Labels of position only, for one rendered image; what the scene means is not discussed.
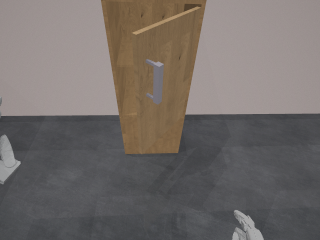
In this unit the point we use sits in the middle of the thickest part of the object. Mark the cupboard door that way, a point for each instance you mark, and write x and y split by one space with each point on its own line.
170 42

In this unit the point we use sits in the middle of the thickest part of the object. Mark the robot left hand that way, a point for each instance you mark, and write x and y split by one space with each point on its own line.
8 164

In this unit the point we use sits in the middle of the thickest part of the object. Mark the robot right hand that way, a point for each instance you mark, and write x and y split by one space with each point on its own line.
248 226

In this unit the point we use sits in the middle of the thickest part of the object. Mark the handle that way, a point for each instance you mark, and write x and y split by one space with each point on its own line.
158 71

